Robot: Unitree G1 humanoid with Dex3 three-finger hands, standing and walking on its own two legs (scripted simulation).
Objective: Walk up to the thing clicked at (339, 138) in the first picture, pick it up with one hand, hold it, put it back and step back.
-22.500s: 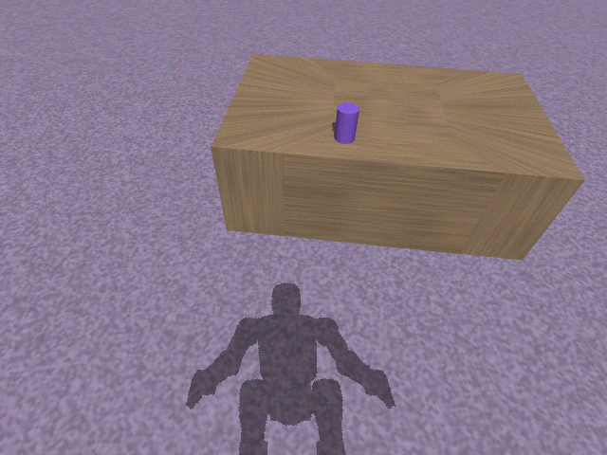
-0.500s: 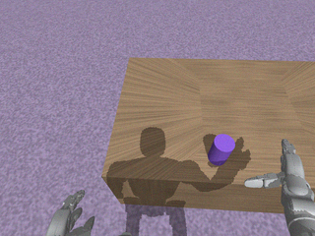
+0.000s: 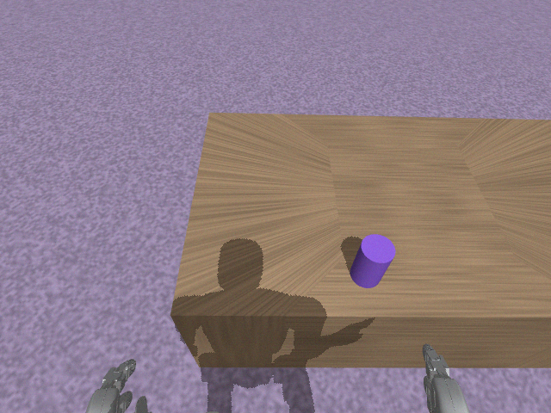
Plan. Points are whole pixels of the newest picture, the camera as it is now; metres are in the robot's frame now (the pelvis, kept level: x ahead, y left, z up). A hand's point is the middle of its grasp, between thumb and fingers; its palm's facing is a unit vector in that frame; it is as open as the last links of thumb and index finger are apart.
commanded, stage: home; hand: right
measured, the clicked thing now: (371, 262) +0.48 -0.23 -0.22
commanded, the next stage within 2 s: stand in 1.84 s
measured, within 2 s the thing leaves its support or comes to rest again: neither
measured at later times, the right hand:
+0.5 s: hand out of the picture +0.12 -0.23 -0.11, palm faces -0.04 +0.93 -0.37, open 17.5 cm
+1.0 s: hand out of the picture +0.08 -0.25 -0.10, palm faces -0.03 +0.92 -0.39, open 17.4 cm
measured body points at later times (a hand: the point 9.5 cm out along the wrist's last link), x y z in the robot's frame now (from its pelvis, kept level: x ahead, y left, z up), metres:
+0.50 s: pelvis +0.00 +0.00 +0.01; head +0.01 +0.01 +0.46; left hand +0.13 +0.26 -0.10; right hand +0.12 -0.28 -0.08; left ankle +0.03 +0.13 -0.70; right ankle -0.02 -0.13 -0.70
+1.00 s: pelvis +0.01 -0.01 +0.04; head -0.01 +0.01 +0.49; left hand +0.07 +0.28 -0.10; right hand +0.08 -0.30 -0.07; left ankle +0.03 +0.13 -0.70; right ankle -0.02 -0.13 -0.70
